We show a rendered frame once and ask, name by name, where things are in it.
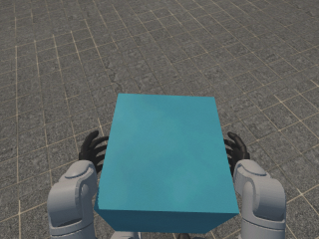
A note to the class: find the right robot hand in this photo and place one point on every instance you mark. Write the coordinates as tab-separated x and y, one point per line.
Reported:
239	151

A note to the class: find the carton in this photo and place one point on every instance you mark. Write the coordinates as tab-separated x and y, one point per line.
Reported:
165	168

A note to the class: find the robot right forearm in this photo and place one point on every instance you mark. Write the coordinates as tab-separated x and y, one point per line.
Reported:
263	206

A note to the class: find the left robot hand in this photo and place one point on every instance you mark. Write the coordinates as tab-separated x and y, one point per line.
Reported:
89	152

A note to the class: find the robot left forearm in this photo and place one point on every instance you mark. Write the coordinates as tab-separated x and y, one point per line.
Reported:
69	203

